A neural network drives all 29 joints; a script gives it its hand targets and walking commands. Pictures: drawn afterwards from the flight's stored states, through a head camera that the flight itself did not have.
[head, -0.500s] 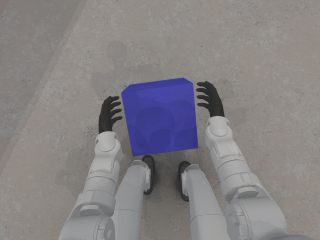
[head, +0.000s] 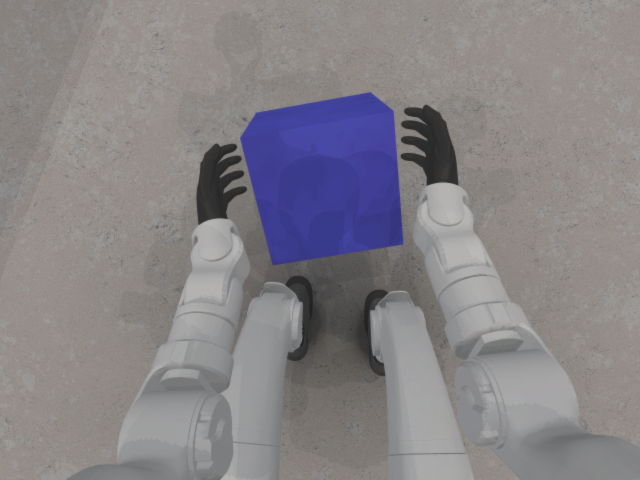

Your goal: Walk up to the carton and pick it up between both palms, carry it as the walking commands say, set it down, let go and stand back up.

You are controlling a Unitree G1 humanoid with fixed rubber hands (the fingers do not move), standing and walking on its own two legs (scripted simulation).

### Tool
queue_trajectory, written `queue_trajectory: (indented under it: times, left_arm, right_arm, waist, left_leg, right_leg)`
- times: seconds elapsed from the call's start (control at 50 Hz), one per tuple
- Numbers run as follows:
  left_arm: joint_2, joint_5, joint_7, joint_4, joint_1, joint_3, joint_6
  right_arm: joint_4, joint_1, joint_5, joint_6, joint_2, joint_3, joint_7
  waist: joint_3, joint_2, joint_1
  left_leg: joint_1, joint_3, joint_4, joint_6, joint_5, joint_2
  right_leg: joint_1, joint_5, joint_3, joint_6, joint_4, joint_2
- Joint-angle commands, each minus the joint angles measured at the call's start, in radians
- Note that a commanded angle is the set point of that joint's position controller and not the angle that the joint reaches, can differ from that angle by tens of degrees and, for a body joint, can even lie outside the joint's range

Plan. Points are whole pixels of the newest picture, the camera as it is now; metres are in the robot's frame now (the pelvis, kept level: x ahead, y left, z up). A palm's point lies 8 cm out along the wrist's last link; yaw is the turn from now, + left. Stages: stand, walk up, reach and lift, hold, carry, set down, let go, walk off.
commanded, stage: set down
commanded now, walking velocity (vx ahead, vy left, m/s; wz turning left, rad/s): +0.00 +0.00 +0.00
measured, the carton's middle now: (324, 173) +0.44 +0.03 -0.29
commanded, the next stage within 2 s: none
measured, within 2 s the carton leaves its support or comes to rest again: neither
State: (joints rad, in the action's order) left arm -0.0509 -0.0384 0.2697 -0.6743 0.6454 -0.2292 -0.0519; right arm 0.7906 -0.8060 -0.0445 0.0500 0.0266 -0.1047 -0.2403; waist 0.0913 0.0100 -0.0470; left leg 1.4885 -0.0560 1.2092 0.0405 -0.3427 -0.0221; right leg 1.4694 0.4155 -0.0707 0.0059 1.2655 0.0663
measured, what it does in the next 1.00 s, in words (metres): lowers itself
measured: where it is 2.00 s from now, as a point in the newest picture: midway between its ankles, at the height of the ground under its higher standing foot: (338, 340)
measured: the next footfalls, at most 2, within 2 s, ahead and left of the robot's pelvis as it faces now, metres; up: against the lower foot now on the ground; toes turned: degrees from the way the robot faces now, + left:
none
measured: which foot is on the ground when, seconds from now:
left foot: down 0.00-1.00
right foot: down 0.00-1.00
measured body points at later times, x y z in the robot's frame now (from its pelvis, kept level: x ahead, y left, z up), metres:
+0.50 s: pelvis -0.01 +0.00 -0.08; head +0.30 +0.01 +0.24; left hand +0.43 +0.17 -0.24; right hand +0.48 -0.11 -0.23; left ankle +0.10 +0.10 -0.60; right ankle +0.07 -0.11 -0.60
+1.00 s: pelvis -0.03 +0.00 -0.15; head +0.31 +0.01 +0.14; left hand +0.46 +0.17 -0.31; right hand +0.50 -0.11 -0.30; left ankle +0.10 +0.10 -0.60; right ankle +0.07 -0.11 -0.60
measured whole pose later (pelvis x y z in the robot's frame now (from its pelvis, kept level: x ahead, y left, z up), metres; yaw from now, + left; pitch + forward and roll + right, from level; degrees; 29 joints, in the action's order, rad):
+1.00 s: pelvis -0.03 +0.00 -0.15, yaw +1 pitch +41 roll +1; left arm 0.04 -0.03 0.23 -0.75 1.09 -0.33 0.17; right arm 0.83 -1.21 -0.15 -0.14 0.06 -0.37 -0.18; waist 0.15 0.03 -0.05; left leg 2.02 -0.06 1.78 0.04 -0.47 -0.02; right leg 1.99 0.56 -0.04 0.01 1.85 0.08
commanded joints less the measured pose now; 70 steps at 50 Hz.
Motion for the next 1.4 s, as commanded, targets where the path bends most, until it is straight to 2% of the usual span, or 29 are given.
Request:
queue_trajectory:
  times: [0.0, 0.08, 0.14, 0.22, 0.3, 0.4, 0.52, 0.58, 0.74, 0.88, 1.16, 1.38]
  left_arm:
    - [-0.249, 0.063, -0.114, 0.122, 0.503, 0.280, -0.051]
    - [-0.283, 0.048, -0.134, 0.029, 0.587, 0.240, -0.023]
    - [-0.336, 0.035, -0.152, 0.010, 0.672, 0.222, -0.007]
    - [-0.422, 0.029, -0.173, 0.015, 0.761, 0.242, 0.011]
    - [-0.503, 0.040, -0.195, 0.061, 0.873, 0.302, 0.032]
    - [-0.587, 0.064, -0.218, 0.111, 0.947, 0.367, 0.063]
    - [-0.637, 0.070, -0.246, 0.110, 0.995, 0.387, 0.089]
    - [-0.646, 0.060, -0.258, 0.090, 1.020, 0.371, 0.101]
    - [-0.634, 0.025, -0.278, 0.049, 1.092, 0.301, 0.132]
    - [-0.602, 0.011, -0.299, 0.029, 1.188, 0.272, 0.163]
    - [-0.560, 0.071, -0.323, 0.057, 1.318, 0.311, 0.184]
    - [-0.523, 0.095, -0.351, 0.009, 1.383, 0.304, 0.199]
  right_arm:
    - [-0.115, -0.389, 0.026, 0.027, -0.346, 0.245, 0.104]
    - [-0.038, -0.481, 0.007, 0.002, -0.369, 0.207, 0.110]
    - [0.008, -0.539, -0.007, -0.019, -0.425, 0.196, 0.126]
    - [0.047, -0.584, -0.022, -0.042, -0.524, 0.216, 0.150]
    - [0.058, -0.640, -0.026, -0.064, -0.623, 0.239, 0.179]
    - [0.034, -0.695, -0.021, -0.088, -0.696, 0.268, 0.216]
    - [0.055, -0.715, -0.031, -0.108, -0.740, 0.250, 0.252]
    - [0.090, -0.723, -0.045, -0.120, -0.746, 0.222, 0.267]
    - [0.127, -0.802, -0.068, -0.159, -0.755, 0.172, 0.297]
    - [0.148, -0.876, -0.084, -0.192, -0.734, 0.132, 0.314]
    - [0.096, -1.016, -0.022, -0.203, -0.702, 0.188, 0.341]
    - [0.142, -1.078, 0.004, -0.213, -0.657, 0.181, 0.373]
  waist:
    - [-1.047, 0.053, -0.036]
    - [-0.925, 0.061, -0.044]
    - [-0.926, 0.070, -0.049]
    - [-1.009, 0.086, -0.050]
    - [-1.109, 0.096, -0.036]
    - [-1.215, 0.090, -0.021]
    - [-1.188, 0.066, -0.015]
    - [-1.138, 0.059, -0.010]
    - [-1.088, 0.081, -0.040]
    - [-1.057, 0.090, -0.037]
    - [-1.137, 0.077, -0.047]
    - [-1.062, 0.060, -0.045]
  left_leg:
    - [-0.455, 0.129, 0.063, -0.076, 0.279, -0.114]
    - [-0.324, 0.119, 0.083, -0.071, 0.109, -0.115]
    - [-0.273, 0.110, 0.115, -0.067, 0.062, -0.119]
    - [-0.257, 0.105, 0.172, -0.067, 0.098, -0.124]
    - [-0.264, 0.106, 0.235, -0.071, 0.162, -0.128]
    - [-0.294, 0.107, 0.305, -0.083, 0.254, -0.133]
    - [-0.259, 0.106, 0.372, -0.094, 0.299, -0.135]
    - [-0.222, 0.103, 0.398, -0.097, 0.285, -0.134]
    - [-0.115, 0.075, 0.458, -0.087, 0.202, -0.131]
    - [-0.041, 0.057, 0.504, -0.079, 0.137, -0.127]
    - [-0.096, 0.048, 0.620, -0.075, 0.234, -0.116]
    - [-0.100, 0.055, 0.696, -0.070, 0.230, -0.101]
  right_leg:
    - [-0.182, -0.202, -0.006, -0.016, 0.031, 0.089]
    - [-0.090, -0.058, 0.000, -0.020, 0.063, 0.085]
    - [-0.058, -0.013, 0.005, -0.024, 0.095, 0.088]
    - [-0.039, -0.041, 0.011, -0.021, 0.150, 0.095]
    - [-0.012, -0.091, 0.020, -0.020, 0.213, 0.107]
    - [0.014, -0.159, 0.034, -0.019, 0.289, 0.114]
    - [0.096, -0.180, 0.043, -0.017, 0.355, 0.116]
    - [0.150, -0.163, 0.048, -0.016, 0.382, 0.114]
    - [0.211, -0.107, 0.053, -0.007, 0.437, 0.106]
    - [0.250, -0.058, 0.057, -0.003, 0.477, 0.100]
    - [0.253, -0.114, 0.068, 0.000, 0.594, 0.090]
    - [0.312, -0.081, 0.074, -0.006, 0.663, 0.076]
